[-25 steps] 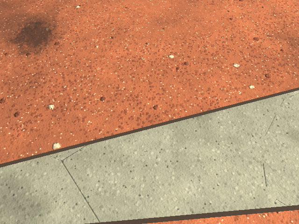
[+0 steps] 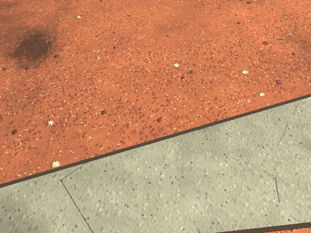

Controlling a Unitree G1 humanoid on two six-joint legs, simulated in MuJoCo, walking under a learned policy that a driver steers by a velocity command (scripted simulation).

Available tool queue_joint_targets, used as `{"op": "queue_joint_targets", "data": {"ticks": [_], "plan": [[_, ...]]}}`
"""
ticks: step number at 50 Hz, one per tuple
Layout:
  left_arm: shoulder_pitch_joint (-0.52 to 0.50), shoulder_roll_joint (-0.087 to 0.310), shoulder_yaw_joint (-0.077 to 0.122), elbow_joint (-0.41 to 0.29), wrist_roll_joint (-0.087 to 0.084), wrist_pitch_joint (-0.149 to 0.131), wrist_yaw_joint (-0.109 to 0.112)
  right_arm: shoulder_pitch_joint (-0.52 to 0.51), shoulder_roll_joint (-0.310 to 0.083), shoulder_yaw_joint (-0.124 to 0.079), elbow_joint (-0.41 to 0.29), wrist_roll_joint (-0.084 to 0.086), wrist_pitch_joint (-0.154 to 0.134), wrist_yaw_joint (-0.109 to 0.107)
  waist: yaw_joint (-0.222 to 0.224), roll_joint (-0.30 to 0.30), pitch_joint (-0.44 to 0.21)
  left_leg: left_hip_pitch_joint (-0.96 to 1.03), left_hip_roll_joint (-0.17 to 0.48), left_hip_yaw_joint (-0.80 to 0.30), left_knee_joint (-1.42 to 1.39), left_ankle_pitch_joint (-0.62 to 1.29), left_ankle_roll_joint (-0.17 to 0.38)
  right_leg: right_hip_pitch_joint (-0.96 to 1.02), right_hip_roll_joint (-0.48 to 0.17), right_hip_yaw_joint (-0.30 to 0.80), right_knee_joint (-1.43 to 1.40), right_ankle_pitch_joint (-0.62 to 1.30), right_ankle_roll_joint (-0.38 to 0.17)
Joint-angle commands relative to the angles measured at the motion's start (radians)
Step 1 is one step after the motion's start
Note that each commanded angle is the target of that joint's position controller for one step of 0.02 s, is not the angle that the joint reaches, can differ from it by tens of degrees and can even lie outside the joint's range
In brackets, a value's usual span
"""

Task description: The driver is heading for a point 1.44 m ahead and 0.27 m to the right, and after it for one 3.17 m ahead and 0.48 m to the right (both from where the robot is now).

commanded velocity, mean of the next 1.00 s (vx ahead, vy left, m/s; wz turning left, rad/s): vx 0.46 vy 0.00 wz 0.00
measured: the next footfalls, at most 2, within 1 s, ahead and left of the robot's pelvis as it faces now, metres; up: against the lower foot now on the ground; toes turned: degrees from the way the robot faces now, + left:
left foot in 0.40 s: +0.37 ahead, +0.13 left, +0.00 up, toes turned +2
right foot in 0.92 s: +0.67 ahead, -0.11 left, +0.00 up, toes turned -3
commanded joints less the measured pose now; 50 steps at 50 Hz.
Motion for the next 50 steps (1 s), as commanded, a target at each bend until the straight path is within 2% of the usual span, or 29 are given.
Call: {"op": "queue_joint_targets", "data": {"ticks": [1,3,4,6,10,13,16,18,19,20,21,22,23,24,25,26,28,30,32,37,41,43,44,45,46,47,48,49,50], "plan": [[0.191,0.164,0.027,0.013,0.013,-0.029,-0.01,-0.177,-0.09,-0.015,-0.14,0.022,-0.065,0.009,0.057,-0.169,0.149,-0.612,0.029,-0.043,0.394,-0.015,0.026,0.319,-0.389,0.651,-0.405,-0.127,-0.206],[0.14,0.131,0.017,-0.013,0.001,-0.031,-0.016,-0.161,-0.093,-0.022,-0.115,0.008,-0.078,0.02,0.035,-0.124,0.148,-0.639,0.082,-0.01,0.378,0.141,0.042,0.342,-0.311,0.452,-0.408,0.054,-0.141],[0.147,0.1,0.007,-0.015,0.005,-0.025,-0.016,-0.188,-0.098,-0.028,-0.12,-0.002,-0.081,0.027,0.038,-0.124,0.137,-0.611,0.102,0.006,0.339,0.195,0.038,0.337,-0.275,0.361,-0.41,0.197,-0.115],[0.19,0.079,-0.001,-0.012,0.013,-0.009,-0.006,-0.215,-0.058,-0.024,-0.127,-0.007,-0.078,0.042,0.046,-0.142,0.104,-0.561,0.1,0.053,0.27,0.258,0.016,0.332,-0.23,0.249,-0.409,0.396,-0.106],[0.188,0.129,0.005,-0.037,0.018,0.008,0.019,-0.386,0.004,0.004,-0.196,-0.005,-0.07,0.052,0.069,-0.122,0.139,-0.433,0.058,0.111,-0.021,0.398,-0.023,0.192,-0.19,0.142,-0.461,0.436,-0.112],[0.223,0.154,0.017,-0.029,0.006,0.006,0.024,-0.456,-0.017,0.007,-0.228,0.003,-0.067,0.06,0.072,-0.146,0.167,-0.353,0.036,0.121,-0.142,0.456,-0.012,0.175,-0.218,0.127,-0.491,0.426,-0.121],[0.208,0.162,0.03,-0.03,-0.005,0.01,0.025,-0.457,-0.059,-0.004,-0.246,0.004,-0.073,0.069,0.027,-0.146,0.152,-0.31,0.029,0.097,-0.212,0.443,0.035,0.271,-0.261,0.108,-0.432,0.584,-0.1],[0.176,0.185,0.042,-0.043,0.003,0.022,0.025,-0.331,-0.111,-0.031,-0.219,0.002,-0.074,0.066,-0.056,-0.176,0.041,-0.127,-0.021,0.123,-0.202,0.402,0.073,0.313,-0.265,0.08,-0.262,0.942,-0.075],[0.161,0.178,0.04,-0.052,0.01,0.032,0.025,-0.169,-0.147,-0.056,-0.167,0.005,-0.07,0.058,-0.135,-0.17,-0.058,0.073,-0.047,0.139,-0.209,0.403,0.101,0.274,-0.229,0.051,-0.078,1.037,-0.052],[0.15,0.164,0.032,-0.073,0.02,0.034,0.023,0.009,-0.189,-0.075,-0.121,0.002,-0.063,0.047,-0.207,-0.137,-0.168,0.366,0.052,0.027,-0.182,0.372,0.145,0.077,-0.194,0.044,0.172,0.861,-0.025],[0.279,0.012,-0.009,-0.092,0.02,0.017,0.009,0.138,-0.282,-0.095,-0.091,-0.023,-0.058,0.044,-0.148,0.135,-0.355,0.735,0.34,-0.478,-0.267,0.119,0.324,-0.308,-0.005,0.035,0.604,0.25,0.043],[0.24,0.037,-0.005,-0.08,-0.004,-0.016,0.001,0.114,-0.204,-0.069,-0.083,-0.02,-0.057,0.049,-0.156,0.167,-0.38,0.694,0.393,-0.745,-0.471,0.001,0.339,-0.423,0.041,0.184,0.775,-0.19,0.025],[0.126,0.121,0.022,-0.126,-0.038,-0.036,-0.002,-0.001,-0.152,-0.052,-0.094,-0.013,-0.065,0.05,-0.125,0.139,-0.171,0.526,0.354,-0.597,-0.5,-0.001,0.277,-0.522,-0.021,0.178,0.831,-0.143,0.002],[0.057,0.138,0.026,-0.145,-0.044,-0.045,0.003,-0.097,-0.115,-0.041,-0.115,-0.014,-0.072,0.052,-0.089,0.055,-0.07,0.351,0.32,-0.445,-0.523,0.101,0.244,-0.5,-0.079,0.151,0.794,-0.045,-0.01],[0.031,0.134,0.034,-0.146,-0.032,-0.041,0.013,-0.155,-0.081,-0.03,-0.121,-0.022,-0.079,0.058,-0.052,0.002,-0.011,0.204,0.278,-0.325,-0.549,0.221,0.221,-0.449,-0.118,0.132,0.732,0.023,-0.008],[0.055,0.116,0.04,-0.14,-0.02,-0.027,0.019,-0.182,-0.059,-0.024,-0.118,-0.033,-0.086,0.062,-0.011,0.024,0.002,0.109,0.237,-0.235,-0.575,0.281,0.201,-0.372,-0.151,0.138,0.678,0.067,-0.006],[0.085,0.073,0.039,-0.138,-0.012,-0.001,0.022,-0.172,-0.054,-0.022,-0.098,-0.032,-0.09,0.063,0.02,0.044,0.017,0.015,0.207,-0.158,-0.619,0.322,0.207,-0.311,-0.166,0.125,0.618,0.078,0.004],[0.027,0.081,0.044,-0.169,-0.004,0.011,0.026,-0.134,-0.085,-0.026,-0.075,-0.031,-0.094,0.051,0.022,0.038,0.055,-0.018,0.204,-0.115,-0.656,0.353,0.224,-0.36,-0.177,0.112,0.542,0.132,0.025],[-0.073,0.094,0.048,-0.21,0.006,0.01,0.026,-0.089,-0.113,-0.031,-0.061,-0.032,-0.093,0.033,0.001,0.018,0.081,0.013,0.206,-0.099,-0.672,0.378,0.228,-0.447,-0.185,0.108,0.418,0.24,0.048],[-0.275,0.065,0.032,-0.267,0.0,-0.006,0.001,0.013,-0.144,-0.034,-0.038,-0.017,-0.08,0.013,-0.066,0.005,0.09,0.081,0.173,-0.012,-0.665,0.42,0.183,-0.406,-0.124,0.047,0.08,0.471,0.058],[-0.37,0.081,0.028,-0.312,-0.009,-0.011,-0.023,0.091,-0.152,-0.04,-0.004,-0.007,-0.06,0.009,-0.087,0.004,0.105,0.245,0.236,-0.024,-0.599,0.442,0.171,-0.443,-0.105,0.061,-0.025,0.412,0.034],[-0.359,0.105,0.034,-0.323,-0.01,-0.015,-0.033,0.091,-0.163,-0.047,0.0,-0.007,-0.047,0.007,-0.063,0.017,0.088,0.313,0.267,-0.035,-0.543,0.521,0.154,-0.413,-0.092,0.059,-0.053,0.332,0.007],[-0.318,0.125,0.042,-0.317,-0.011,-0.018,-0.035,0.076,-0.171,-0.05,-0.005,-0.008,-0.041,0.006,-0.034,0.033,0.061,0.328,0.267,-0.028,-0.489,0.641,0.141,-0.345,-0.071,0.042,-0.063,0.293,-0.009],[-0.218,0.154,0.059,-0.291,-0.01,-0.019,-0.034,0.052,-0.171,-0.049,-0.012,-0.011,-0.034,0.007,0.028,0.038,-0.002,0.32,0.237,0.003,-0.361,0.81,0.122,-0.2,-0.036,0.01,-0.083,0.284,-0.032],[-0.04,0.207,0.086,-0.238,-0.008,-0.018,-0.027,0.052,-0.142,-0.037,-0.021,-0.019,-0.029,0.007,0.099,0.02,-0.12,0.235,0.178,0.045,-0.147,0.845,0.092,0.052,-0.037,0.015,-0.069,0.297,-0.067],[0.115,0.303,0.109,-0.207,0.014,-0.016,-0.021,0.133,-0.059,-0.009,-0.045,-0.033,-0.038,0.012,0.1,-0.142,-0.289,-0.092,0.071,0.102,0.231,0.547,0.035,0.442,-0.278,0.349,-0.058,0.241,-0.184],[0.159,0.301,0.105,-0.19,0.008,-0.012,-0.03,0.191,0.013,0.015,-0.033,-0.028,-0.062,0.019,0.08,-0.322,-0.385,-0.353,-0.071,0.011,0.465,-0.11,0.005,0.615,-0.409,0.753,-0.228,0.067,-0.277],[0.113,0.211,0.078,-0.197,0.002,-0.015,-0.029,0.1,-0.107,-0.015,-0.044,0.004,-0.082,0.024,0.092,-0.229,-0.285,-0.463,-0.008,-0.074,0.569,-0.104,0.027,0.55,-0.376,0.71,-0.267,-0.01,-0.228],[0.014,0.18,0.066,-0.22,0.002,-0.017,-0.026,0.016,-0.138,-0.022,-0.072,0.02,-0.095,0.025,0.071,-0.179,-0.153,-0.499,0.046,-0.044,0.561,-0.006,0.043,0.405,-0.349,0.563,-0.286,0.064,-0.192]]}}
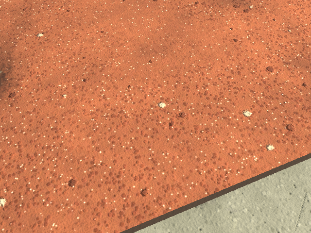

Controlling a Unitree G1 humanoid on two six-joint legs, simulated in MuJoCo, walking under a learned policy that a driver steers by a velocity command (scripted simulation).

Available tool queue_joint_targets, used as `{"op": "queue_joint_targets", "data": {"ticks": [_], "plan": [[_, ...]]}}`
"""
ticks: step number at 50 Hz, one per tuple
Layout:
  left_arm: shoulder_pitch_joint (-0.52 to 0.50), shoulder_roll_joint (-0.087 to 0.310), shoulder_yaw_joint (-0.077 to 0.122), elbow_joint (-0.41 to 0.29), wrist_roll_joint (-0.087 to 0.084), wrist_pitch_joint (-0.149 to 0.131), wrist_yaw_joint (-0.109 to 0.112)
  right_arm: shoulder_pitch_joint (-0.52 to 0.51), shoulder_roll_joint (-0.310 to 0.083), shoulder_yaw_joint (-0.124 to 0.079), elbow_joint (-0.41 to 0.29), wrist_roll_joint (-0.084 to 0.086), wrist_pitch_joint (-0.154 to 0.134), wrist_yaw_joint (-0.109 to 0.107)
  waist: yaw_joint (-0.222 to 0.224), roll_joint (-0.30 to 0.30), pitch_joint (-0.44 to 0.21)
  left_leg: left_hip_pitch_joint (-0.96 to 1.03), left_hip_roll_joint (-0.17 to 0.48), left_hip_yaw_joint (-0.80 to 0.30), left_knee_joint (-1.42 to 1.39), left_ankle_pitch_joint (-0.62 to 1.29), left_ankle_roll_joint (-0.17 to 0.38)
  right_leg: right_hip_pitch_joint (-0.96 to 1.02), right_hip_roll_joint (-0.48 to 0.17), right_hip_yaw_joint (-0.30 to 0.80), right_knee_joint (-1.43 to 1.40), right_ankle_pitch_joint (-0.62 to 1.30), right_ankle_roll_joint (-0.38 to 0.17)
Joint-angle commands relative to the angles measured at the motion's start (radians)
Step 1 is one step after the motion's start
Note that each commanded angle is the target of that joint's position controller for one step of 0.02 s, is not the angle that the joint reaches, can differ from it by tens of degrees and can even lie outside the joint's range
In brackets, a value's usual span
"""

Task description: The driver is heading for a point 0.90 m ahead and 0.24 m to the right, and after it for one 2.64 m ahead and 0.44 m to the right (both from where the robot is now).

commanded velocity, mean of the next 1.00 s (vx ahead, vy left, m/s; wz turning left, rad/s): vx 0.50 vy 0.00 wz -0.21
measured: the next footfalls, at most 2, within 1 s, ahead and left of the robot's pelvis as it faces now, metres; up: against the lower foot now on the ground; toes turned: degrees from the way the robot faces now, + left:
left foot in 0.48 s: +0.45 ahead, +0.14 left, +0.00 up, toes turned +3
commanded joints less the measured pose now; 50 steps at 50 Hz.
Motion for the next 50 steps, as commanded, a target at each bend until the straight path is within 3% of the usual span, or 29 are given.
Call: {"op": "queue_joint_targets", "data": {"ticks": [1,2,3,6,9,14,17,20,22,23,24,25,26,27,28,29,30,32,35,38,41,46,48,50], "plan": [[0.178,0.138,0.032,0.003,0.007,-0.001,0.006,-0.07,-0.131,-0.023,-0.092,0.016,-0.05,-0.001,0.095,-0.082,-0.136,-0.513,0.096,-0.04,0.268,0.118,0.035,0.517,-0.302,0.458,-0.309,-0.039,-0.174],[0.137,0.113,0.025,-0.002,0.016,-0.004,0.003,-0.076,-0.118,-0.029,-0.09,0.004,-0.042,-0.005,0.064,-0.069,-0.09,-0.461,0.129,-0.039,0.21,0.175,0.031,0.412,-0.266,0.373,-0.341,0.044,-0.163],[0.125,0.095,0.02,0.002,0.022,-0.006,0.0,-0.058,-0.096,-0.029,-0.085,0.0,-0.028,-0.004,0.038,-0.084,-0.085,-0.402,0.148,-0.043,0.177,0.209,0.028,0.354,-0.242,0.324,-0.371,0.077,-0.157],[0.16,0.115,0.025,0.029,0.014,-0.013,0.005,-0.062,-0.057,-0.028,-0.088,-0.007,0.0,-0.008,0.016,-0.075,-0.049,-0.405,0.16,-0.025,0.087,0.266,0.003,0.3,-0.221,0.234,-0.426,0.171,-0.176],[0.21,0.136,0.031,0.052,0.012,-0.006,0.023,-0.174,-0.06,-0.031,-0.128,-0.019,0.003,-0.009,0.037,-0.056,-0.012,-0.498,0.161,-0.019,-0.077,0.408,-0.025,0.33,-0.214,0.186,-0.452,0.212,-0.175],[0.282,0.148,0.031,0.085,0.001,0.005,0.038,-0.345,-0.032,-0.018,-0.175,-0.012,-0.01,0.007,0.088,-0.063,0.027,-0.442,0.111,0.032,-0.361,0.608,-0.03,0.346,-0.176,0.1,-0.47,0.164,-0.139],[0.334,0.151,0.035,0.117,-0.004,0.017,0.04,-0.419,-0.036,-0.013,-0.203,-0.005,-0.016,0.021,0.108,-0.063,0.052,-0.468,0.097,0.03,-0.435,0.586,-0.015,0.445,-0.215,0.101,-0.44,0.178,-0.139],[0.337,0.162,0.045,0.132,-0.009,0.033,0.048,-0.439,-0.058,-0.017,-0.226,-0.002,-0.026,0.039,0.088,-0.071,0.048,-0.465,0.087,0.025,-0.48,0.49,0.02,0.548,-0.262,0.112,-0.373,0.27,-0.123],[0.305,0.179,0.051,0.126,-0.008,0.043,0.05,-0.356,-0.094,-0.034,-0.209,-0.002,-0.03,0.042,0.033,-0.099,-0.012,-0.316,0.042,0.062,-0.493,0.422,0.048,0.567,-0.259,0.1,-0.27,0.504,-0.102],[0.291,0.167,0.046,0.122,-0.008,0.049,0.049,-0.231,-0.127,-0.055,-0.172,-0.005,-0.031,0.037,-0.034,-0.093,-0.084,-0.129,0.01,0.086,-0.514,0.43,0.071,0.526,-0.218,0.079,-0.119,0.629,-0.081],[0.289,0.136,0.03,0.107,0.001,0.051,0.048,-0.044,-0.183,-0.079,-0.123,-0.014,-0.032,0.027,-0.107,-0.058,-0.213,0.172,0.079,0.013,-0.475,0.449,0.115,0.368,-0.162,0.053,0.119,0.524,-0.051],[0.403,0.025,-0.003,0.093,0.005,0.035,0.038,0.097,-0.282,-0.106,-0.096,-0.031,-0.026,0.02,-0.084,0.153,-0.374,0.595,0.352,-0.411,-0.506,0.309,0.263,-0.057,-0.002,0.003,0.528,0.093,0.028],[0.389,0.036,-0.004,0.107,-0.008,0.013,0.036,0.101,-0.212,-0.082,-0.094,-0.021,-0.023,0.02,-0.094,0.218,-0.441,0.626,0.424,-0.673,-0.662,0.213,0.288,-0.196,0.056,0.152,0.707,-0.437,0.027],[0.303,0.132,0.025,0.083,-0.041,0.0,0.035,0.023,-0.159,-0.064,-0.101,-0.014,-0.026,0.018,-0.086,0.162,-0.287,0.496,0.395,-0.537,-0.688,0.159,0.231,-0.285,-0.003,0.195,0.778,-0.398,0.008],[0.241,0.143,0.028,0.064,-0.048,-0.002,0.04,-0.065,-0.122,-0.052,-0.122,-0.016,-0.029,0.015,-0.056,0.11,-0.183,0.343,0.365,-0.394,-0.715,0.186,0.191,-0.286,-0.063,0.162,0.751,-0.305,-0.003],[0.209,0.133,0.033,0.06,-0.037,0.004,0.047,-0.134,-0.083,-0.041,-0.125,-0.021,-0.034,0.019,-0.024,0.066,-0.104,0.197,0.325,-0.287,-0.764,0.23,0.166,-0.246,-0.101,0.149,0.686,-0.227,-0.002],[0.229,0.118,0.042,0.067,-0.029,0.019,0.053,-0.173,-0.056,-0.034,-0.125,-0.03,-0.041,0.02,0.013,0.092,-0.072,0.105,0.29,-0.198,-0.801,0.273,0.141,-0.181,-0.133,0.157,0.633,-0.172,-0.002],[0.271,0.062,0.038,0.08,-0.028,0.049,0.051,-0.186,-0.05,-0.036,-0.111,-0.039,-0.047,0.021,0.044,0.101,-0.046,0.013,0.261,-0.093,-0.85,0.339,0.137,-0.114,-0.147,0.155,0.604,-0.122,0.001],[0.217,0.06,0.045,0.049,-0.022,0.068,0.053,-0.161,-0.086,-0.046,-0.091,-0.044,-0.053,0.005,0.05,0.062,-0.005,0.011,0.257,0.016,-0.88,0.453,0.147,-0.199,-0.149,0.17,0.527,-0.002,0.017],[0.144,0.055,0.045,0.019,-0.014,0.059,0.04,-0.139,-0.102,-0.049,-0.085,-0.044,-0.047,-0.012,0.036,0.044,0.01,0.057,0.242,0.103,-0.885,0.527,0.133,-0.24,-0.134,0.158,0.361,0.152,0.028],[0.034,0.034,0.032,-0.021,-0.009,0.055,0.019,-0.106,-0.122,-0.052,-0.082,-0.035,-0.039,-0.024,0.0,0.025,0.037,0.096,0.241,0.173,-0.895,0.55,0.119,-0.225,-0.122,0.082,0.205,0.235,0.026],[-0.094,0.027,0.019,-0.107,-0.012,0.057,-0.016,-0.015,-0.147,-0.063,-0.06,-0.017,0.0,-0.029,-0.036,0.015,0.073,0.307,0.302,0.225,-0.803,0.711,0.112,-0.299,-0.095,0.012,0.088,0.124,-0.008],[-0.076,0.053,0.03,-0.129,-0.014,0.06,-0.028,-0.041,-0.172,-0.071,-0.075,-0.011,0.014,-0.033,0.001,0.049,0.035,0.338,0.308,0.257,-0.703,0.997,0.092,-0.208,-0.046,-0.042,0.074,0.031,-0.041],[0.056,0.111,0.06,-0.118,-0.019,0.065,-0.031,-0.071,-0.202,-0.079,-0.091,-0.007,0.029,-0.039,0.089,0.087,-0.058,0.327,0.298,0.276,-0.478,1.275,0.069,-0.005,0.031,-0.089,0.077,-0.057,-0.087]]}}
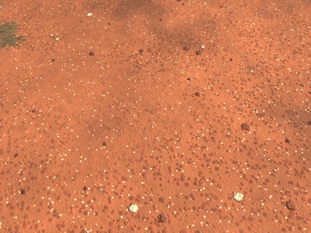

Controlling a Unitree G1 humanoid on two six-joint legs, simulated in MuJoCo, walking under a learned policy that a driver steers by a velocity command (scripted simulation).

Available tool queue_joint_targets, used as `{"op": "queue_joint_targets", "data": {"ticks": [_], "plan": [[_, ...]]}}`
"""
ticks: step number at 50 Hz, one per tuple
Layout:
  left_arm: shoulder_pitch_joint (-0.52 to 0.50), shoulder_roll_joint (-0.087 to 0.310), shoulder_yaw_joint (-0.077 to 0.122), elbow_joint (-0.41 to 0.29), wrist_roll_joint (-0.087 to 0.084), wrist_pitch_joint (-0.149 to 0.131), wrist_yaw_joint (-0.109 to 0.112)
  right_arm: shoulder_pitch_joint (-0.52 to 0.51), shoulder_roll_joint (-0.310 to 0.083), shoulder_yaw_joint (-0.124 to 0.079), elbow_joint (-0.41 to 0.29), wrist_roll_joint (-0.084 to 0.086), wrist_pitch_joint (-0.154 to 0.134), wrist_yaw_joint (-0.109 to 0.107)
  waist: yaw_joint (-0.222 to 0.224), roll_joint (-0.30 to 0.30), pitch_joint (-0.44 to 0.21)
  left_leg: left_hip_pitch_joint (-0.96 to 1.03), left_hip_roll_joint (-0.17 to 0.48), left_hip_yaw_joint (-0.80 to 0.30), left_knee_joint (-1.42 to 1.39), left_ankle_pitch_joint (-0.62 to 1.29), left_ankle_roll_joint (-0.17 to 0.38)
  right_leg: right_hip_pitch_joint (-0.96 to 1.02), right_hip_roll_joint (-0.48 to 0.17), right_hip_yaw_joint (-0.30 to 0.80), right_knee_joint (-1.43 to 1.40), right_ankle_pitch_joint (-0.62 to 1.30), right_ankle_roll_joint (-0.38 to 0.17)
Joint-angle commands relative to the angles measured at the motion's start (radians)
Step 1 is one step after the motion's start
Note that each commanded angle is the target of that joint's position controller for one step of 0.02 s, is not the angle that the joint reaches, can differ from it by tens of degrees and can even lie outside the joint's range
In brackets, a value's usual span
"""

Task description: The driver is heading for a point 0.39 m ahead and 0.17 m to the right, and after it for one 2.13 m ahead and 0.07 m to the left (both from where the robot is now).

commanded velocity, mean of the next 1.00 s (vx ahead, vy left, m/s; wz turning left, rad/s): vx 0.50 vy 0.00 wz -0.30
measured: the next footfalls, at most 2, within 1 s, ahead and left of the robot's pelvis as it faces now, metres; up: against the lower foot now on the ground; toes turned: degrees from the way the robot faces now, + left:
right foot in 0.04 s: +0.19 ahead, -0.09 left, +0.00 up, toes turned -5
left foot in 0.52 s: +0.50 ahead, +0.06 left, +0.00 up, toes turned -22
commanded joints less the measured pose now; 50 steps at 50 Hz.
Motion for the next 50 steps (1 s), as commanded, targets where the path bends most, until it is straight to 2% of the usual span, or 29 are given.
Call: {"op": "queue_joint_targets", "data": {"ticks": [1,2,3,4,5,6,7,8,10,12,17,22,24,25,26,27,28,29,30,31,32,34,37,39,44,47,48,49,50], "plan": [[0.228,0.186,0.076,-0.027,-0.008,-0.007,0.002,-0.059,-0.212,-0.042,-0.069,0.012,0.012,-0.01,0.193,0.092,-0.132,-0.082,0.237,-0.036,0.422,1.161,0.099,0.351,0.116,-0.058,-0.073,-0.03,-0.084],[0.366,0.28,0.109,0.003,-0.004,0.003,0.027,-0.048,-0.18,-0.029,-0.091,-0.006,0.001,-0.008,0.236,-0.033,-0.224,-0.335,0.185,-0.035,0.738,0.799,0.052,0.649,-0.014,0.175,-0.11,-0.043,-0.144],[0.306,0.356,0.116,-0.024,-0.008,-0.005,0.031,0.023,-0.033,0.014,-0.147,-0.022,-0.035,0.01,0.11,-0.266,-0.308,-0.785,-0.062,-0.165,1.113,-0.109,-0.012,0.96,-0.264,0.783,-0.248,-0.153,-0.355],[0.35,0.272,0.086,-0.032,0.009,-0.014,0.027,-0.079,-0.115,0.001,-0.169,0.018,-0.086,0.031,0.177,-0.136,-0.382,-0.898,-0.04,-0.389,1.171,-0.132,0.022,0.996,-0.29,0.885,-0.354,-0.186,-0.346],[0.319,0.213,0.071,-0.03,0.017,-0.026,0.028,-0.158,-0.139,-0.004,-0.194,0.049,-0.106,0.039,0.176,-0.092,-0.257,-0.953,0.011,-0.39,1.13,-0.057,0.053,0.908,-0.257,0.722,-0.348,-0.117,-0.293],[0.246,0.18,0.061,-0.039,0.011,-0.037,0.025,-0.16,-0.128,-0.003,-0.188,0.037,-0.111,0.034,0.118,0.011,-0.159,-0.91,0.06,-0.388,1.016,0.019,0.06,0.742,-0.207,0.586,-0.348,-0.007,-0.252],[0.181,0.143,0.049,-0.054,0.009,-0.041,0.028,-0.157,-0.143,-0.014,-0.174,0.009,-0.103,0.027,0.083,0.026,-0.121,-0.837,0.093,-0.383,0.919,0.055,0.052,0.617,-0.168,0.492,-0.356,0.083,-0.22],[0.148,0.134,0.042,-0.071,0.017,-0.042,0.033,-0.136,-0.146,-0.02,-0.17,0.001,-0.087,0.027,0.053,0.012,-0.1,-0.768,0.108,-0.386,0.877,0.08,0.041,0.524,-0.146,0.452,-0.377,0.136,-0.215],[0.15,0.161,0.046,-0.077,0.012,-0.044,0.043,-0.128,-0.126,-0.021,-0.18,-0.013,-0.062,0.025,0.03,0.014,-0.08,-0.723,0.107,-0.368,0.784,0.108,0.006,0.431,-0.127,0.413,-0.406,0.201,-0.217],[0.178,0.197,0.055,-0.075,0.011,-0.045,0.058,-0.188,-0.103,-0.014,-0.205,-0.024,-0.05,0.02,0.04,0.005,-0.054,-0.733,0.092,-0.349,0.656,0.197,-0.028,0.375,-0.104,0.363,-0.421,0.23,-0.21],[0.242,0.207,0.059,-0.064,0.004,-0.031,0.07,-0.362,-0.072,0.005,-0.261,-0.012,-0.055,0.03,0.112,-0.061,-0.025,-0.638,0.012,-0.328,0.295,0.508,-0.036,0.309,-0.032,0.309,-0.4,0.073,-0.129],[0.285,0.193,0.057,-0.049,-0.001,-0.019,0.076,-0.389,-0.132,-0.009,-0.294,0.002,-0.076,0.048,0.11,-0.097,-0.036,-0.598,-0.006,-0.371,0.184,0.43,-0.001,0.431,-0.088,0.443,-0.278,0.001,-0.104],[0.263,0.186,0.054,-0.061,0.003,-0.012,0.08,-0.3,-0.154,-0.021,-0.273,0.002,-0.089,0.05,0.055,-0.126,-0.058,-0.485,-0.016,-0.352,0.144,0.371,0.033,0.443,-0.079,0.475,-0.197,0.043,-0.082],[0.253,0.153,0.042,-0.073,0.007,-0.013,0.079,-0.196,-0.184,-0.036,-0.25,-0.01,-0.096,0.046,0.005,-0.115,-0.125,-0.319,0.013,-0.364,0.137,0.37,0.066,0.406,-0.028,0.444,-0.077,0.085,-0.051],[0.257,0.097,0.02,-0.095,0.022,-0.016,0.075,-0.038,-0.24,-0.051,-0.235,-0.024,-0.097,0.038,-0.057,-0.007,-0.264,-0.061,0.183,-0.527,0.156,0.314,0.127,0.278,0.04,0.355,0.204,-0.046,-0.01],[0.409,0.043,0.004,-0.125,-0.011,-0.027,0.073,0.049,-0.318,-0.07,-0.198,-0.033,-0.082,0.041,0.017,0.357,-0.374,0.24,0.407,-1.017,0.049,0.107,0.3,-0.083,0.166,0.238,0.524,-0.5,0.056],[0.403,0.158,0.02,-0.098,-0.025,-0.027,0.078,0.024,-0.219,-0.049,-0.214,-0.008,-0.077,0.046,-0.006,0.258,-0.315,0.213,0.411,-1.093,0.003,-0.123,0.288,-0.212,0.079,0.268,0.659,-0.48,0.067],[0.3,0.205,0.032,-0.101,-0.014,-0.023,0.077,-0.01,-0.15,-0.03,-0.221,-0.003,-0.071,0.046,-0.036,0.158,-0.19,0.09,0.35,-0.934,-0.013,-0.114,0.244,-0.232,0.051,0.256,0.679,-0.382,0.069],[0.247,0.187,0.028,-0.109,0.0,-0.022,0.08,-0.048,-0.133,-0.02,-0.218,-0.014,-0.064,0.049,-0.021,0.088,-0.119,-0.038,0.3,-0.811,-0.025,0.0,0.221,-0.195,0.024,0.225,0.658,-0.314,0.071],[0.202,0.171,0.028,-0.125,0.014,-0.027,0.077,-0.075,-0.116,-0.013,-0.21,-0.02,-0.057,0.052,-0.004,0.082,-0.058,-0.143,0.26,-0.733,-0.045,0.108,0.226,-0.174,0.005,0.218,0.604,-0.275,0.069],[0.2,0.151,0.026,-0.133,0.014,-0.03,0.071,-0.086,-0.106,-0.005,-0.206,-0.026,-0.056,0.051,0.026,0.102,-0.041,-0.21,0.228,-0.675,-0.066,0.186,0.227,-0.125,-0.02,0.207,0.559,-0.251,0.064],[0.21,0.117,0.017,-0.138,0.015,-0.035,0.065,-0.081,-0.106,-0.004,-0.196,-0.012,-0.058,0.052,0.049,0.122,-0.047,-0.251,0.201,-0.62,-0.095,0.3,0.251,-0.082,-0.037,0.163,0.455,-0.246,0.07],[0.115,0.082,-0.003,-0.173,0.029,-0.047,0.061,-0.062,-0.163,-0.019,-0.189,0.008,-0.052,0.043,0.035,0.102,-0.043,-0.285,0.189,-0.554,-0.12,0.411,0.27,-0.046,-0.037,0.124,0.228,-0.164,0.095],[0.053,0.073,-0.012,-0.184,0.022,-0.054,0.054,-0.043,-0.188,-0.027,-0.185,0.014,-0.043,0.036,0.018,0.101,-0.04,-0.323,0.162,-0.505,-0.121,0.421,0.252,0.031,-0.011,0.108,0.08,-0.049,0.109],[-0.048,0.115,-0.003,-0.214,0.004,-0.07,0.039,0.048,-0.196,-0.028,-0.161,0.027,-0.02,0.032,-0.005,0.118,-0.034,-0.303,0.181,-0.546,-0.064,0.356,0.216,0.153,0.037,0.112,-0.106,0.049,0.113],[0.076,0.163,0.026,-0.178,0.008,-0.077,0.047,0.045,-0.172,-0.019,-0.165,0.022,-0.011,0.025,0.079,0.116,-0.084,-0.356,0.137,-0.547,0.076,0.342,0.158,0.412,0.036,0.103,-0.197,0.031,0.069],[0.205,0.213,0.045,-0.162,0.025,-0.078,0.058,0.024,-0.121,-0.001,-0.183,0.01,-0.016,0.027,0.147,0.069,-0.168,-0.455,0.074,-0.498,0.282,0.304,0.118,0.607,-0.075,0.202,-0.191,0.005,0.019],[0.328,0.305,0.068,-0.15,0.044,-0.065,0.068,0.079,-0.035,0.025,-0.218,0.001,-0.03,0.026,0.163,-0.167,-0.305,-0.734,-0.037,-0.369,0.623,0.011,0.054,0.909,-0.313,0.5,-0.214,-0.051,-0.087],[0.371,0.283,0.065,-0.122,0.04,-0.056,0.06,0.101,-0.08,0.018,-0.233,0.026,-0.04,0.024,0.158,-0.285,-0.33,-0.903,-0.031,-0.386,0.834,-0.177,0.045,0.912,-0.4,0.764,-0.309,-0.257,-0.168]]}}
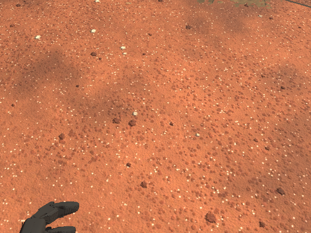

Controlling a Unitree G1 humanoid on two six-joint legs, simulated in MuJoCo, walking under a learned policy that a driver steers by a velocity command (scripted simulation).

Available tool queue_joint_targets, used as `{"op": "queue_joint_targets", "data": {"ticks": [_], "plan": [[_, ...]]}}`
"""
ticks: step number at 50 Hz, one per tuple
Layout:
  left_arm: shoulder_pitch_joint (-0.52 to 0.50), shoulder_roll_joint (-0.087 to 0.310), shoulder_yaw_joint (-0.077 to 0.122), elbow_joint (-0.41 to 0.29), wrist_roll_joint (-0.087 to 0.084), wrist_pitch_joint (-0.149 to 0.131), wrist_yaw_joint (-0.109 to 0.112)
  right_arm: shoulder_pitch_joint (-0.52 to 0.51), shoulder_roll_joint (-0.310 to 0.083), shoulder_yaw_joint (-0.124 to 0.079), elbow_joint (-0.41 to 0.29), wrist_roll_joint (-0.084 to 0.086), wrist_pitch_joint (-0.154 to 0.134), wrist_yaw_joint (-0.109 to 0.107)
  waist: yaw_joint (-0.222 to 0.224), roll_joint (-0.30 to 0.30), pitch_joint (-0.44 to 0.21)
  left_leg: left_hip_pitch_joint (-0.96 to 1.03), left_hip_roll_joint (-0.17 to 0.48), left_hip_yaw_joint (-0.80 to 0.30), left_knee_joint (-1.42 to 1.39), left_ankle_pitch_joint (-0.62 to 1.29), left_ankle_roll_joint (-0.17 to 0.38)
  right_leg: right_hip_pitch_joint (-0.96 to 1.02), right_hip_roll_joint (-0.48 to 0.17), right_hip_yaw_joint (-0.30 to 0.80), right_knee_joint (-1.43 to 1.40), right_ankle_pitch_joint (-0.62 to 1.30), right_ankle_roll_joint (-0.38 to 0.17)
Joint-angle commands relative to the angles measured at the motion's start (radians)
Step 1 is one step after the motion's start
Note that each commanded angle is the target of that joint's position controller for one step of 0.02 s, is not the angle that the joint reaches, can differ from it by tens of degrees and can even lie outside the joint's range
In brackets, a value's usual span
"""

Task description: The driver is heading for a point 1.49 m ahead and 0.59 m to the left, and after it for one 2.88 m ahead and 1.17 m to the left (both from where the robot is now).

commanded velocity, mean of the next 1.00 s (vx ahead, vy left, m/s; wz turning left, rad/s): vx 0.50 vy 0.00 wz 0.50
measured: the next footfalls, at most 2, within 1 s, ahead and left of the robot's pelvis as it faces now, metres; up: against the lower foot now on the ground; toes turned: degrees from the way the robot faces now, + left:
left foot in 0.46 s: +0.35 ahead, +0.19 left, +0.00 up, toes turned +19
right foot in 0.94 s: +0.69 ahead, +0.12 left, +0.00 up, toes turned +33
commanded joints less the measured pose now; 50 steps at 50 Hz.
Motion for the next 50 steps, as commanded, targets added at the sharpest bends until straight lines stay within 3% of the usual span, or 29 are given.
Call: {"op": "queue_joint_targets", "data": {"ticks": [1,3,4,8,12,15,18,20,21,22,23,24,25,26,27,28,29,31,34,38,42,45,46,47,48,49,50], "plan": [[0.356,0.197,0.074,0.033,0.001,0.008,0.008,-0.046,-0.124,-0.016,-0.127,0.019,-0.034,-0.005,0.196,-0.204,-0.174,-0.641,0.045,-0.025,0.536,-0.079,0.016,0.659,-0.404,0.595,-0.221,-0.291,-0.22],[0.243,0.119,0.047,0.031,-0.001,0.005,0.001,-0.107,-0.115,-0.022,-0.132,0.008,-0.017,-0.004,0.15,-0.14,-0.047,-0.611,0.097,-0.002,0.521,0.065,0.01,0.468,-0.314,0.37,-0.274,-0.172,-0.175],[0.202,0.098,0.042,0.036,0.003,0.002,-0.002,-0.117,-0.103,-0.026,-0.137,0.002,-0.006,-0.002,0.124,-0.147,-0.008,-0.578,0.12,-0.007,0.488,0.109,0.005,0.393,-0.288,0.293,-0.305,-0.096,-0.165],[0.177,0.124,0.059,0.066,0.008,-0.015,0.004,-0.156,-0.047,-0.017,-0.173,-0.001,0.022,0.01,0.09,-0.102,0.021,-0.54,0.139,0.003,0.404,0.23,-0.021,0.308,-0.274,0.106,-0.373,0.125,-0.174],[0.195,0.165,0.073,0.096,0.004,-0.01,0.016,-0.256,-0.026,-0.003,-0.213,-0.004,0.021,0.032,0.115,-0.076,0.036,-0.508,0.131,0.038,0.175,0.419,-0.019,0.321,-0.254,-0.044,-0.383,0.186,-0.156],[0.231,0.196,0.084,0.117,-0.008,-0.001,0.021,-0.354,-0.027,0.002,-0.253,-0.006,0.02,0.049,0.148,-0.064,0.062,-0.473,0.114,0.085,0.045,0.465,0.003,0.353,-0.265,-0.109,-0.378,0.179,-0.136],[0.262,0.223,0.094,0.14,-0.025,0.015,0.02,-0.413,-0.048,-0.003,-0.292,-0.004,0.024,0.062,0.155,-0.066,0.081,-0.472,0.097,0.118,-0.024,0.386,0.042,0.441,-0.295,-0.145,-0.331,0.237,-0.112],[0.26,0.253,0.102,0.145,-0.032,0.029,0.023,-0.389,-0.077,-0.017,-0.305,-0.007,0.028,0.065,0.123,-0.091,0.043,-0.38,0.042,0.174,-0.043,0.283,0.081,0.482,-0.297,-0.181,-0.214,0.526,-0.09],[0.255,0.267,0.105,0.144,-0.036,0.038,0.025,-0.311,-0.105,-0.035,-0.292,-0.007,0.03,0.063,0.073,-0.098,-0.012,-0.262,-0.005,0.208,-0.059,0.251,0.106,0.48,-0.283,-0.205,-0.082,0.691,-0.075],[0.251,0.255,0.098,0.142,-0.038,0.045,0.029,-0.152,-0.155,-0.065,-0.25,-0.003,0.033,0.055,-0.013,-0.079,-0.095,-0.033,-0.057,0.224,-0.113,0.3,0.142,0.408,-0.245,-0.241,0.126,0.737,-0.044],[0.275,0.213,0.079,0.125,-0.012,0.04,0.033,0.013,-0.242,-0.102,-0.212,0.001,0.044,0.034,-0.075,0.023,-0.19,0.277,0.037,0.041,-0.125,0.328,0.198,0.163,-0.205,-0.247,0.439,0.448,0.007],[0.36,0.067,0.032,0.061,0.024,0.013,0.021,-0.037,-0.356,-0.109,-0.227,0.004,0.034,0.029,0.063,0.282,-0.27,0.553,0.289,-0.553,-0.247,0.147,0.384,-0.272,0.003,-0.136,0.784,-0.448,0.069],[0.256,0.152,0.04,0.053,-0.017,-0.023,0.01,0.001,-0.277,-0.085,-0.259,-0.002,0.02,0.035,-0.024,0.153,-0.382,0.591,0.342,-0.739,-0.386,0.025,0.405,-0.37,0.007,0.081,0.879,-0.466,0.051],[0.171,0.195,0.051,0.027,-0.05,-0.038,0.004,-0.025,-0.218,-0.068,-0.241,-0.009,0.006,0.039,-0.031,0.101,-0.236,0.506,0.317,-0.595,-0.399,0.094,0.356,-0.449,-0.034,0.077,0.863,-0.367,0.031],[0.161,0.183,0.045,0.031,-0.035,-0.046,0.01,-0.079,-0.19,-0.059,-0.245,-0.005,-0.001,0.037,0.01,0.039,-0.153,0.361,0.272,-0.473,-0.392,0.184,0.321,-0.414,-0.077,0.073,0.781,-0.279,0.018],[0.164,0.187,0.05,0.043,-0.007,-0.045,0.018,-0.152,-0.157,-0.049,-0.258,-0.009,0.0,0.033,0.055,0.016,-0.1,0.218,0.233,-0.378,-0.395,0.292,0.295,-0.339,-0.107,0.074,0.695,-0.225,0.022],[0.185,0.195,0.057,0.048,0.003,-0.034,0.019,-0.196,-0.133,-0.039,-0.277,-0.022,0.0,0.029,0.092,0.032,-0.081,0.118,0.204,-0.32,-0.415,0.381,0.286,-0.262,-0.126,0.082,0.651,-0.189,0.025],[0.198,0.175,0.056,0.047,0.009,-0.01,0.017,-0.212,-0.136,-0.04,-0.283,-0.025,-0.005,0.022,0.117,0.038,-0.07,0.024,0.186,-0.275,-0.448,0.483,0.298,-0.205,-0.122,0.068,0.584,-0.161,0.046],[0.123,0.135,0.042,0.023,0.017,0.004,0.019,-0.174,-0.162,-0.048,-0.261,-0.016,-0.008,0.003,0.102,0.027,-0.029,-0.045,0.147,-0.194,-0.465,0.538,0.285,-0.211,-0.097,0.05,0.418,-0.022,0.082],[-0.029,0.103,0.024,-0.009,0.006,-0.005,0.003,-0.115,-0.167,-0.051,-0.236,-0.005,0.003,-0.012,0.042,0.059,-0.001,-0.074,0.094,-0.156,-0.447,0.418,0.225,-0.131,-0.034,0.043,0.121,0.214,0.088],[-0.089,0.126,0.027,-0.024,-0.007,-0.022,-0.022,-0.044,-0.15,-0.044,-0.196,-0.002,0.007,-0.013,0.01,0.074,0.009,0.024,0.147,-0.215,-0.39,0.363,0.211,-0.102,-0.023,0.053,0.007,0.24,0.059],[-0.053,0.153,0.039,-0.023,-0.007,-0.03,-0.027,-0.038,-0.153,-0.045,-0.183,-0.009,0.015,-0.013,0.036,0.111,0.013,0.11,0.184,-0.267,-0.32,0.451,0.19,-0.058,-0.013,0.037,-0.034,0.105,0.012],[0.009,0.163,0.048,-0.007,-0.005,-0.033,-0.023,-0.052,-0.147,-0.043,-0.185,-0.008,0.018,-0.012,0.074,0.116,-0.009,0.116,0.163,-0.256,-0.263,0.553,0.175,0.029,0.003,0.012,-0.074,0.094,-0.014],[0.114,0.196,0.064,0.015,0.005,-0.038,-0.018,-0.06,-0.118,-0.032,-0.193,-0.012,0.017,-0.009,0.125,0.099,-0.089,0.089,0.11,-0.216,-0.124,0.643,0.146,0.203,-0.027,0.032,-0.07,0.119,-0.055],[0.268,0.255,0.078,0.029,0.018,-0.039,-0.013,-0.039,-0.078,-0.013,-0.213,-0.029,0.013,-0.01,0.176,-0.013,-0.241,-0.064,0.041,-0.148,0.153,0.479,0.105,0.484,-0.191,0.207,-0.024,0.152,-0.135],[0.37,0.315,0.1,0.083,0.01,-0.025,-0.021,0.1,-0.019,0.005,-0.213,0.0,0.001,-0.009,0.139,-0.331,-0.348,-0.426,-0.105,-0.044,0.485,-0.055,0.026,0.787,-0.38,0.657,-0.13,-0.091,-0.3],[0.382,0.223,0.077,0.085,-0.022,-0.021,-0.026,0.049,-0.109,-0.008,-0.202,0.01,-0.005,-0.011,0.175,-0.23,-0.274,-0.568,-0.055,-0.097,0.593,-0.118,0.024,0.76,-0.387,0.766,-0.216,-0.355,-0.281]]}}
Keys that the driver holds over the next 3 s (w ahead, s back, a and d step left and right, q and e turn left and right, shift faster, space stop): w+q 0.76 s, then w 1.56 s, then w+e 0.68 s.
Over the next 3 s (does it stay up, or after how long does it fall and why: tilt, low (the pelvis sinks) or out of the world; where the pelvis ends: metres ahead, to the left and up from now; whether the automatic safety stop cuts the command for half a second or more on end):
stays up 1.43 0.71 -0.01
